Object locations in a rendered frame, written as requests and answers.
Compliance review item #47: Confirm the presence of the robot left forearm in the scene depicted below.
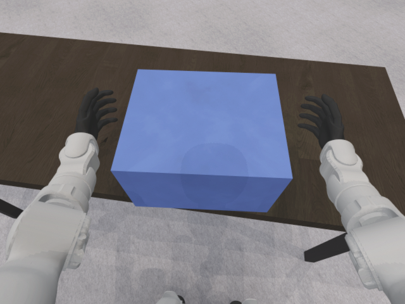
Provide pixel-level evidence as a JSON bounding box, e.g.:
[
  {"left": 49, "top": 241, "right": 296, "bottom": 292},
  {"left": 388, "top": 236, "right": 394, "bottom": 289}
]
[{"left": 6, "top": 132, "right": 100, "bottom": 260}]

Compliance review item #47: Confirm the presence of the robot left shin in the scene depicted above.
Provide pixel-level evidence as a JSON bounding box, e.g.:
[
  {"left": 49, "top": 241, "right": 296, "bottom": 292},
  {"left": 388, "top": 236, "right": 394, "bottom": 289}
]
[{"left": 162, "top": 291, "right": 180, "bottom": 300}]

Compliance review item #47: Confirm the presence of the right robot hand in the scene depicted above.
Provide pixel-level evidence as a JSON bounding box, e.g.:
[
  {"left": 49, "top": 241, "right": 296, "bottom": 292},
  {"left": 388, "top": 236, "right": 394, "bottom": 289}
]
[{"left": 298, "top": 94, "right": 345, "bottom": 149}]

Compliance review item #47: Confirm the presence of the robot right forearm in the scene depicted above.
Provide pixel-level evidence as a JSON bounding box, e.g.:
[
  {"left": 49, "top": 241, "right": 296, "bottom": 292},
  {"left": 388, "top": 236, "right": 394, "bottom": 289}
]
[{"left": 320, "top": 139, "right": 405, "bottom": 234}]

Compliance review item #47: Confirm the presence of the left robot hand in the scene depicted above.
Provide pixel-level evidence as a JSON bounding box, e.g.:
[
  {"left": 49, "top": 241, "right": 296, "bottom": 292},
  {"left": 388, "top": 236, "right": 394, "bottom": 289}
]
[{"left": 75, "top": 87, "right": 118, "bottom": 140}]

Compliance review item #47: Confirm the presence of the robot left upper arm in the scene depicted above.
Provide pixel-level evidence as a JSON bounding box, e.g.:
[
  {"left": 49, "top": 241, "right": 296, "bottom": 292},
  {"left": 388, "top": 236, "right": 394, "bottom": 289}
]
[{"left": 0, "top": 201, "right": 92, "bottom": 304}]

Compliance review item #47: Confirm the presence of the table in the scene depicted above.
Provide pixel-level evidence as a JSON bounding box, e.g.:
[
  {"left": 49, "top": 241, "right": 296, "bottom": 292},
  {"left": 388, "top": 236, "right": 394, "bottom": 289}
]
[{"left": 0, "top": 32, "right": 405, "bottom": 263}]

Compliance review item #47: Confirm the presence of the robot right upper arm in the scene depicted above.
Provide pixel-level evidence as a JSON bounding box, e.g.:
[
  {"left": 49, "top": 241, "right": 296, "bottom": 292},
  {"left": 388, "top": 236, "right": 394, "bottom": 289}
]
[{"left": 345, "top": 217, "right": 405, "bottom": 304}]

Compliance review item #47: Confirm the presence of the carton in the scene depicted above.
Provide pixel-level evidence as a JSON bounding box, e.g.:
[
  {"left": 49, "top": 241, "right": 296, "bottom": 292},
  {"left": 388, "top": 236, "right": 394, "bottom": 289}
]
[{"left": 111, "top": 69, "right": 293, "bottom": 212}]

